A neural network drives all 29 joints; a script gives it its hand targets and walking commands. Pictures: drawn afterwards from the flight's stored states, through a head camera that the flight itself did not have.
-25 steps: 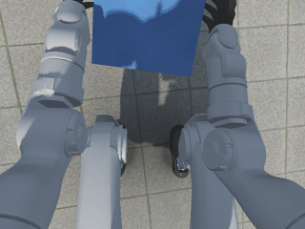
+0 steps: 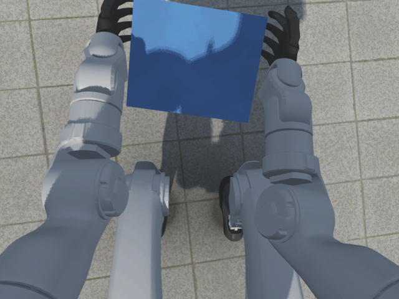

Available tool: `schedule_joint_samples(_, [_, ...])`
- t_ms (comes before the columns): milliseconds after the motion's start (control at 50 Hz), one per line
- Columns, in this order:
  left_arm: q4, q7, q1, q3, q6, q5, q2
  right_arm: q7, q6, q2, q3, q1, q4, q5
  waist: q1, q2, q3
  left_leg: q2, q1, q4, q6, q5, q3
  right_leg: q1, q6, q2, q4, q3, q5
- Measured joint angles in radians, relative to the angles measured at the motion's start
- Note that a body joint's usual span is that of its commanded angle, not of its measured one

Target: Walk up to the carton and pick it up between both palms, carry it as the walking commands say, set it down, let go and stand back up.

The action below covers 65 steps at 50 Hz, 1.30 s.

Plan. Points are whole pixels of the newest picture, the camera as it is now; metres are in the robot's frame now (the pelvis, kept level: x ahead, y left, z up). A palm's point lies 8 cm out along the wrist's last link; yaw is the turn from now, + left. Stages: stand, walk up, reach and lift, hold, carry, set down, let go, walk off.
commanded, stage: reach and lift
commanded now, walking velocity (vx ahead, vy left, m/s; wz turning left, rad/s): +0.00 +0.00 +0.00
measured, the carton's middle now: (194, 68) +0.51 +0.03 -0.17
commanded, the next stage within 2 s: none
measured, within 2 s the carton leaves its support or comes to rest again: neither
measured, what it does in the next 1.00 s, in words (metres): rises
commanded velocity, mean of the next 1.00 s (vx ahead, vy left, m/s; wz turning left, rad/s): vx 0.00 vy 0.00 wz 0.00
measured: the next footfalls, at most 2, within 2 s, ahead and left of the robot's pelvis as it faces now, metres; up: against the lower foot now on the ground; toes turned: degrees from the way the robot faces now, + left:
none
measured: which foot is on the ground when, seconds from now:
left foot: down 0.00-1.00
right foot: down 0.00-1.00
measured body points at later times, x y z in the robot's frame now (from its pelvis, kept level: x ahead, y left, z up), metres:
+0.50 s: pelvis +0.00 +0.00 +0.05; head +0.26 +0.03 +0.41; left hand +0.51 +0.17 -0.02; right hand +0.49 -0.12 -0.02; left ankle +0.11 +0.12 -0.41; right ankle +0.11 -0.13 -0.41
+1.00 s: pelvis +0.02 +0.01 +0.10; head +0.23 +0.04 +0.50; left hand +0.50 +0.16 +0.05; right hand +0.48 -0.12 +0.06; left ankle +0.11 +0.12 -0.41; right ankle +0.11 -0.13 -0.41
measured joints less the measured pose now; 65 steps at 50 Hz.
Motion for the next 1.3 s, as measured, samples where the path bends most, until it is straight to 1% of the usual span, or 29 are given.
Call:
schedule_joint_samples(120, [-0.018, 0.005, 0.039, 0.015, 0.014, 0.025, -0.033, -0.071, 0.002, 0.019, 0.009, 0.027, 0.007, -0.007, 0.002, 0.001, -0.037, 0.001, 0.034, -0.035, -0.001, 0.001, 0.000, 0.032, -0.003, 0.001, -0.035, 0.001, 0.003])
schedule_joint_samples(160, [-0.022, 0.010, 0.053, 0.020, 0.017, 0.034, -0.042, -0.085, 0.001, 0.023, 0.011, 0.036, 0.014, -0.008, 0.002, 0.001, -0.049, 0.002, 0.046, -0.046, -0.001, 0.001, -0.001, 0.044, -0.004, 0.001, -0.046, 0.001, 0.004])
schedule_joint_samples(220, [-0.026, 0.024, 0.072, 0.025, 0.020, 0.040, -0.052, -0.079, 0.001, 0.024, 0.015, 0.049, 0.024, -0.010, 0.002, 0.002, -0.065, 0.002, 0.065, -0.061, -0.002, 0.002, -0.002, 0.063, -0.005, 0.001, -0.062, 0.001, 0.005])
schedule_joint_samples(420, [-0.024, 0.019, 0.107, 0.043, 0.029, 0.051, -0.066, -0.044, 0.016, 0.021, 0.017, 0.083, 0.038, -0.017, 0.000, 0.009, -0.096, 0.000, 0.134, -0.114, -0.004, 0.010, -0.008, 0.133, -0.009, -0.001, -0.117, -0.003, 0.014])
schedule_joint_samples(600, [-0.033, 0.024, 0.143, 0.057, 0.036, 0.071, -0.092, -0.071, 0.026, 0.035, 0.019, 0.113, 0.041, -0.031, -0.001, 0.013, -0.119, 0.000, 0.203, -0.170, -0.001, 0.014, -0.009, 0.204, -0.009, -0.003, -0.175, -0.002, 0.019])
schedule_joint_samples(860, [-0.051, 0.028, 0.218, 0.066, 0.036, 0.084, -0.127, -0.037, 0.031, 0.041, 0.023, 0.182, 0.043, -0.044, -0.007, 0.017, -0.152, -0.004, 0.322, -0.260, 0.005, 0.019, -0.009, 0.326, -0.007, -0.009, -0.269, 0.002, 0.024])
schedule_joint_samples(1160, [-0.076, 0.022, 0.313, 0.079, 0.028, 0.099, -0.165, 0.016, 0.036, 0.059, 0.023, 0.276, 0.020, -0.065, -0.016, 0.021, -0.181, -0.007, 0.477, -0.381, 0.009, 0.029, -0.008, 0.480, -0.009, -0.016, -0.391, 0.007, 0.035])
schedule_joint_samples(1300, [-0.093, 0.020, 0.362, 0.079, 0.021, 0.100, -0.183, 0.023, 0.034, 0.072, 0.030, 0.323, 0.003, -0.070, -0.019, 0.021, -0.190, -0.007, 0.555, -0.449, 0.009, 0.038, -0.008, 0.557, -0.011, -0.019, -0.457, 0.010, 0.045])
